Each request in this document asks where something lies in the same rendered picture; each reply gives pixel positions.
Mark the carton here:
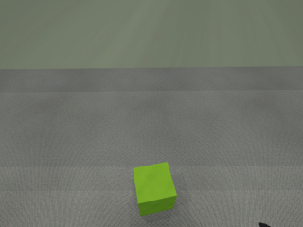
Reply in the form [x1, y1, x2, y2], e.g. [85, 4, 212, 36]
[133, 162, 177, 216]

